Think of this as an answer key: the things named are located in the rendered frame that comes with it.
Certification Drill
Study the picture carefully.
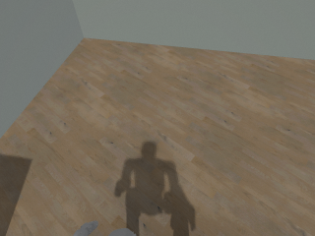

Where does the robot left hand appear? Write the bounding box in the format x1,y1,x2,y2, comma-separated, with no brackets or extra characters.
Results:
73,220,98,236

